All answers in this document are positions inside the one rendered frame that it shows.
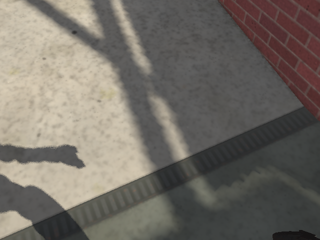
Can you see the right robot hand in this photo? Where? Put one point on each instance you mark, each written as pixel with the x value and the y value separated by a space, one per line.
pixel 294 235

